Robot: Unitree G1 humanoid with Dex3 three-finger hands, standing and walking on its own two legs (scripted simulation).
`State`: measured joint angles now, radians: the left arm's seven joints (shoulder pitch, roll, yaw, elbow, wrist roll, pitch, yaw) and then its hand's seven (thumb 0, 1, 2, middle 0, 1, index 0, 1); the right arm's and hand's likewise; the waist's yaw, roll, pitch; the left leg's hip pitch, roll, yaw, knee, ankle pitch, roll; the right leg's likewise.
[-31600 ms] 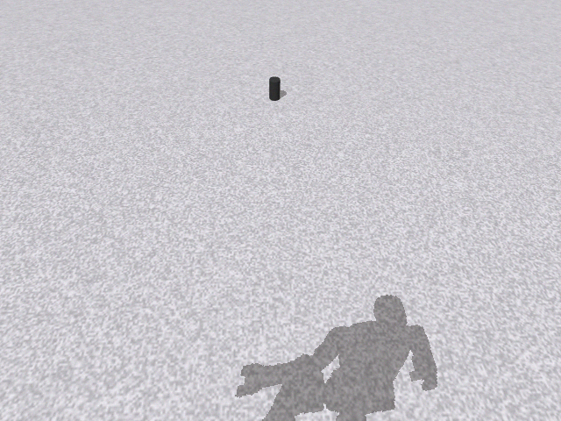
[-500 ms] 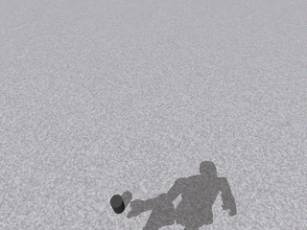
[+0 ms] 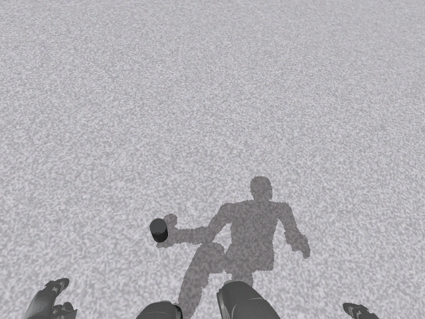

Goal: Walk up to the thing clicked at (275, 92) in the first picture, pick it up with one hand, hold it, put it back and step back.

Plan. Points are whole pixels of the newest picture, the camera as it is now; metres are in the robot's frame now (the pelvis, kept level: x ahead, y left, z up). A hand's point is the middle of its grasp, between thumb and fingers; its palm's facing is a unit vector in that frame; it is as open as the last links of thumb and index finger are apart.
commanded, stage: step back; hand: left
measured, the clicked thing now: (159, 230) +0.45 +0.15 -0.70
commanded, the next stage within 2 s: none
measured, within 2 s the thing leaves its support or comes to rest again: neither
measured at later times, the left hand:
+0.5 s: hand out of the picture +0.01 +0.26 -0.14, palm faces +0.00 -0.92 -0.39, open 7.4 cm
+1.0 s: hand out of the picture -0.19 +0.26 -0.16, palm faces -0.08 -0.92 -0.39, open 7.4 cm
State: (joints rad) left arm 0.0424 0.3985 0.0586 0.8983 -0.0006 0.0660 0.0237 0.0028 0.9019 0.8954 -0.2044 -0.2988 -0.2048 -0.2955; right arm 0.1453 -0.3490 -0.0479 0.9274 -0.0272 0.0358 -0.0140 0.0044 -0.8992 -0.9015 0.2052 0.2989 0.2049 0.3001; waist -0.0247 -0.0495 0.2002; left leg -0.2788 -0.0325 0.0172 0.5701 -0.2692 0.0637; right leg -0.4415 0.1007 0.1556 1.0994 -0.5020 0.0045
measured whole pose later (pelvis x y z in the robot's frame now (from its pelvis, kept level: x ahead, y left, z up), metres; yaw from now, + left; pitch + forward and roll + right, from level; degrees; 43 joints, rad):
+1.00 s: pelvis -0.28 -0.01 -0.02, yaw -4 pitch -3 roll -2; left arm 0.21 0.38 0.09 0.86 0.03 0.06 -0.02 0.00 0.90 0.90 -0.20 -0.30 -0.21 -0.30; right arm 0.09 -0.41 -0.05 0.81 -0.02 0.04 -0.01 0.00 -0.90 -0.90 0.21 0.30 0.21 0.30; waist 0.01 0.04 0.18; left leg -0.46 0.06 -0.02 0.67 -0.20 0.00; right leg -0.22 0.04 0.03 0.66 -0.39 0.00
